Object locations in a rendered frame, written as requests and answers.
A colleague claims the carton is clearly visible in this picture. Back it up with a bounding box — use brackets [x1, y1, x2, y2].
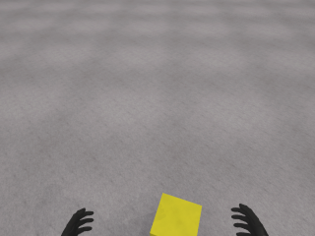
[150, 193, 202, 236]

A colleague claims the left robot hand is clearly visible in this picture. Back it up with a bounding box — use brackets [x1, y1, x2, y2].
[61, 208, 94, 236]

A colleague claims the right robot hand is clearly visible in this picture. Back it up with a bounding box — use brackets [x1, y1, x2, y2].
[231, 204, 269, 236]

